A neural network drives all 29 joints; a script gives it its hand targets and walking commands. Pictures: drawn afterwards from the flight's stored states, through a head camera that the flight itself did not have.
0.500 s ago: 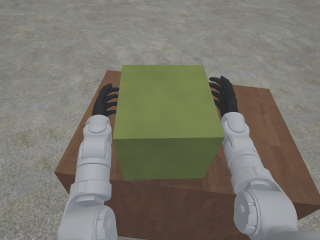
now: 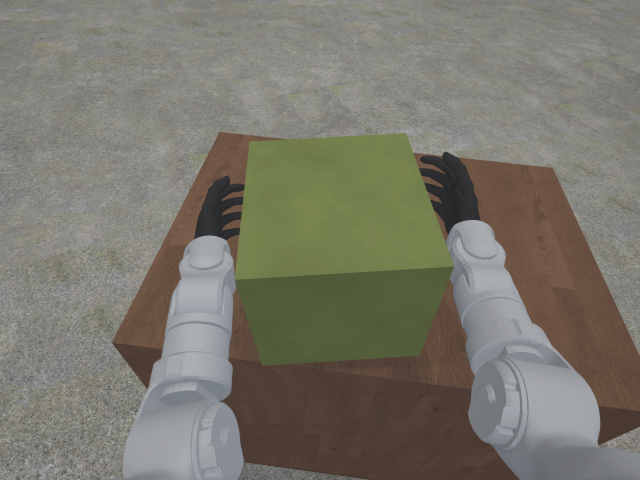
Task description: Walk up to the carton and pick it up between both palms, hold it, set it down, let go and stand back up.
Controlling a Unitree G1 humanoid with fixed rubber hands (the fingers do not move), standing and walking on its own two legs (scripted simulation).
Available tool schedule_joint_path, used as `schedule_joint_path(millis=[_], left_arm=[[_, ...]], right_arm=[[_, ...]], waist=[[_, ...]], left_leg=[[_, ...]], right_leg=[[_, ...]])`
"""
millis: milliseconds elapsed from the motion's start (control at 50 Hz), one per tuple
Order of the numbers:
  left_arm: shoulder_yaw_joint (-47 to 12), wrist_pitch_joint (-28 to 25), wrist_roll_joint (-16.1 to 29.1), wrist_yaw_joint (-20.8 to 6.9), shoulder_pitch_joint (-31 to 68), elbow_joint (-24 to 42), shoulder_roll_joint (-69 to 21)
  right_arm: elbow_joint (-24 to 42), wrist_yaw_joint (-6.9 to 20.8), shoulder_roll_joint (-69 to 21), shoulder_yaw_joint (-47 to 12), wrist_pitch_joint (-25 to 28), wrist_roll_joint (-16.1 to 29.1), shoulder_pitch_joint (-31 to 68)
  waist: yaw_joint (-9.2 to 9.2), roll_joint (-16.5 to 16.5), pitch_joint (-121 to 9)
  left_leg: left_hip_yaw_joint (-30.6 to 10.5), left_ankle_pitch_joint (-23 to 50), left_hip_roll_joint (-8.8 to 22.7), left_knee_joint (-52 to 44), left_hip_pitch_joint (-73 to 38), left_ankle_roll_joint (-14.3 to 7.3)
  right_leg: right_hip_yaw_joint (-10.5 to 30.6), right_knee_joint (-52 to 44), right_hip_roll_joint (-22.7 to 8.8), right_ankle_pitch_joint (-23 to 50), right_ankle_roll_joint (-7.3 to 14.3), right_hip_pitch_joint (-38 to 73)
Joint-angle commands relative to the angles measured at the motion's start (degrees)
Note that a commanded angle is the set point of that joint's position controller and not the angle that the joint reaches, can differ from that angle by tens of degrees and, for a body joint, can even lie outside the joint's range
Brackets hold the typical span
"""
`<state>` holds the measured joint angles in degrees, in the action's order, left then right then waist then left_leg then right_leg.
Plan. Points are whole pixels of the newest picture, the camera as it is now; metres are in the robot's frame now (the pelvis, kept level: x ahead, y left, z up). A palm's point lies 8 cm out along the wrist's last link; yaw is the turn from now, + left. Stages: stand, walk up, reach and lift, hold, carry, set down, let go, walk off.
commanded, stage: set down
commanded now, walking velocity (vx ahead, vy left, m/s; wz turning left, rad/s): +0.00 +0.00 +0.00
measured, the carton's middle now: (334, 248) +0.41 +0.01 +0.05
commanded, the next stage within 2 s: none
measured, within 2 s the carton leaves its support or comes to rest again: rests again in 1.18 s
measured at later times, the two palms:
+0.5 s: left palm (222, 244) +0.39 +0.16 +0.08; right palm (459, 220) +0.42 -0.15 +0.11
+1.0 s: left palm (224, 246) +0.39 +0.16 +0.08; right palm (461, 226) +0.42 -0.16 +0.11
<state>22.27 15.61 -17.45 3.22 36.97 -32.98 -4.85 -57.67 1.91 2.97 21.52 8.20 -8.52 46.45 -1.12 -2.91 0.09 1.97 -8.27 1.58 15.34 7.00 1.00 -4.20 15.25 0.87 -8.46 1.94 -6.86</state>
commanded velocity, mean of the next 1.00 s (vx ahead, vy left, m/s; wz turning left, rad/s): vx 0.00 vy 0.00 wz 0.00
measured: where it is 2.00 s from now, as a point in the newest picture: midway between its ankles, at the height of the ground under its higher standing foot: outside the picture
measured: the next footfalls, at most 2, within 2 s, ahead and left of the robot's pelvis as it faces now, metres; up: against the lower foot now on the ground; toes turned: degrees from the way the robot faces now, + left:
none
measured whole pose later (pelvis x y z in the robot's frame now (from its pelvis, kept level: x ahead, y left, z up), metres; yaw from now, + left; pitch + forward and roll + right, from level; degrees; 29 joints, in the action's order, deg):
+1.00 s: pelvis +0.00 +0.00 +0.00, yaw -2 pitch +4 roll +0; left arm 27.3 8.9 -19.9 3.8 38.7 -37.6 -7.8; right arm -58.1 6.1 2.7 29.9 10.2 -16.5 47.0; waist -2.9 -2.6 -1.3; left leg 4.3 -7.8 1.9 15.5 11.9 0.9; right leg -3.0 17.0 0.9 -8.2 2.0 -13.3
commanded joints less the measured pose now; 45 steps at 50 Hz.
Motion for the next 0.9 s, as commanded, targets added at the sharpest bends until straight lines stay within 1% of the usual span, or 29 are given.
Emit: schedule_joint_path(millis=[0, 40, 80, 100, 120, 160, 280, 300, 320, 340, 360, 380, 400, 480, 540, 580, 660, 700, 740, 780, 840, 880], left_arm=[[-17.62, -5.4, 2.21, -2.88, 37.44, 7.76, -25.59], [-17.62, -5.98, 2.49, -2.5, 38.46, 8.02, -25.63], [-16.74, -6.14, 2.15, -2.38, 38.35, 7.3, -25.53], [-16.05, -6.12, 1.85, -2.38, 37.73, 6.68, -25.44], [-16.03, -6.17, 1.86, -2.33, 38.15, 6.83, -25.45], [-15.42, -6.33, 1.72, -2.22, 38.25, 6.18, -25.56], [-14.89, -7.16, 1.23, -1.31, 38.8, 5.92, -25.82], [-14.81, -7.07, 1.11, -1.31, 38.51, 5.11, -25.75], [-14.25, -7.12, 1.07, -1.33, 38.65, 5.0, -25.6], [-13.72, -6.94, 0.83, -1.45, 38.04, 4.19, -25.37], [-13.66, -7.11, 0.91, -1.53, 38.41, 4.78, -25.57], [-13.34, -7.36, 0.86, -1.54, 38.83, 4.46, -25.42], [-13.58, -7.74, 0.97, -1.45, 39.08, 4.61, -25.85], [-13.2, -8.8, 0.55, -1.06, 38.88, 4.41, -25.96], [-12.72, -9.27, 0.39, -1.15, 38.43, 3.43, -25.62], [-12.1, -9.63, 0.19, -1.22, 38.09, 2.94, -25.51], [-10.94, -9.68, -0.37, -1.45, 36.83, 1.43, -25.53], [-11.2, -9.83, -0.36, -1.47, 36.73, 1.41, -25.85], [-10.66, -9.93, -0.9, -1.53, 36.15, 1.2, -25.71], [-9.91, -9.85, -1.41, -1.67, 35.17, 0.46, -25.3], [-10.19, -10.0, -1.41, -1.63, 34.93, 0.71, -25.72], [-10.01, -10.21, -1.74, -1.63, 34.33, 0.4, -25.58]], right_arm=[[3.55, 6.59, -23.43, -11.98, 0.96, -1.38, 28.9], [3.51, 6.76, -23.91, -12.06, 1.09, -1.68, 29.41], [2.87, 6.92, -24.02, -11.75, 0.82, -2.08, 29.33], [2.59, 7.02, -23.95, -11.76, 0.72, -2.17, 29.29], [2.38, 7.14, -23.89, -11.2, 0.75, -2.37, 29.41], [2.59, 7.36, -23.87, -10.47, 0.84, -2.95, 29.93], [0.16, 8.1, -23.65, -8.59, 0.7, -4.25, 28.69], [-0.31, 8.17, -23.36, -8.12, 0.54, -4.44, 28.68], [-0.48, 8.25, -23.42, -7.64, 0.37, -4.73, 28.71], [-0.68, 8.31, -23.48, -7.49, 0.15, -4.91, 28.27], [-0.32, 8.34, -23.75, -7.19, 0.23, -5.29, 28.29], [0.09, 8.44, -24.0, -7.13, 0.4, -5.55, 28.79], [0.27, 8.52, -24.13, -6.89, 0.7, -5.9, 28.82], [0.42, 8.83, -24.58, -7.56, 1.5, -5.94, 29.18], [-0.26, 8.74, -24.82, -7.35, 1.46, -6.44, 28.41], [0.1, 8.86, -25.06, -7.45, 1.59, -6.73, 28.44], [-0.18, 9.09, -24.45, -6.25, 1.48, -7.6, 27.79], [0.11, 9.09, -24.5, -5.62, 1.62, -8.15, 27.64], [-0.36, 9.17, -24.75, -5.61, 1.6, -8.28, 26.95], [-1.07, 9.32, -24.43, -5.34, 1.42, -8.25, 26.19], [-0.26, 9.43, -24.31, -4.59, 1.74, -8.91, 26.04], [-1.05, 9.6, -24.4, -4.31, 1.63, -9.38, 25.0]], waist=[[-0.25, 2.41, -26.64], [-0.44, 2.01, -28.61], [-0.54, 1.54, -28.44], [-1.0, 1.27, -28.07], [-0.86, 1.55, -28.1], [-1.21, 1.47, -29.03], [-1.08, 1.96, -29.67], [-0.77, 1.87, -29.34], [-0.82, 1.64, -28.71], [-0.85, 1.33, -27.82], [-0.79, 1.28, -28.38], [-1.16, 1.12, -29.08], [-0.8, 1.14, -30.56], [-1.79, 1.36, -31.64], [-1.62, 0.73, -30.72], [-2.24, 0.22, -30.64], [-2.33, -0.23, -28.83], [-1.92, -0.17, -29.31], [-2.16, 0.11, -28.68], [-2.35, 0.15, -26.99], [-2.06, 0.16, -27.35], [-1.98, 0.29, -26.63]], left_leg=[[2.34, 15.83, -0.93, 1.15, -7.92, 0.41], [2.42, 16.81, -0.87, 1.59, -7.85, 0.33], [2.55, 16.12, -0.93, 1.36, -6.63, -0.02], [2.59, 15.77, -0.91, 1.13, -6.02, -0.2], [2.64, 15.56, -0.85, 0.96, -5.72, -0.04], [2.79, 15.34, -0.84, 0.95, -5.42, -0.04], [2.87, 17.11, -0.37, 1.71, -6.92, 0.2], [2.83, 16.75, -0.38, 1.71, -6.86, 0.18], [2.91, 16.06, -0.4, 1.52, -6.24, 0.05], [3.03, 15.02, -0.54, 1.22, -5.45, -0.27], [3.07, 14.92, -0.55, 1.05, -4.89, -0.26], [3.17, 14.62, -0.63, 1.04, -4.15, -0.38], [3.21, 15.15, -0.57, 1.17, -4.18, -0.25], [3.41, 16.87, -0.48, 1.73, -4.06, -0.24], [3.53, 14.9, -0.51, 1.2, -2.5, -0.6], [3.71, 14.47, -0.51, 1.03, -1.56, -0.89], [3.92, 12.74, -0.38, 0.44, -1.38, -1.12], [4.04, 12.63, -0.39, 0.57, -1.67, -1.15], [4.18, 13.02, -0.4, 0.58, -1.41, -1.15], [4.13, 12.45, -0.38, 0.33, -1.28, -1.25], [4.16, 12.24, -0.24, 0.31, -1.4, -1.27], [4.21, 12.07, -0.24, 0.33, -1.74, -1.37]], right_leg=[[-1.84, 1.99, -0.09, 20.23, -4.47, 8.7], [-1.73, 2.32, -0.1, 21.51, -4.56, 8.78], [-1.27, 2.65, -0.3, 22.68, -4.78, 9.66], [-1.17, 2.89, -0.31, 22.88, -4.84, 10.13], [-1.14, 3.01, -0.35, 22.95, -4.88, 9.92], [-1.12, 3.05, -0.37, 22.49, -4.83, 9.6], [-1.34, 2.95, -0.08, 21.59, -4.25, 6.81], [-1.24, 2.81, -0.14, 21.35, -4.28, 6.53], [-1.15, 2.81, -0.27, 20.88, -4.36, 6.64], [-0.81, 2.8, -0.44, 21.1, -4.57, 7.11], [-0.84, 3.14, -0.45, 21.85, -4.76, 7.61], [-0.71, 3.39, -0.6, 22.33, -4.9, 8.01], [-0.85, 3.8, -0.55, 23.43, -4.93, 8.36], [-0.77, 4.39, -0.5, 25.05, -4.74, 8.65], [-0.35, 4.47, -0.74, 24.46, -4.84, 9.27], [-0.16, 4.63, -0.82, 24.36, -4.96, 9.6], [-0.22, 4.11, -0.81, 21.71, -4.77, 8.58], [-0.22, 3.83, -0.78, 21.17, -4.72, 7.84], [-0.09, 4.07, -0.92, 22.1, -4.74, 8.21], [-0.11, 3.88, -0.96, 21.13, -4.7, 8.07], [-0.29, 3.51, -0.84, 19.72, -4.55, 6.88], [-0.23, 3.31, -0.92, 18.84, -4.38, 6.32]])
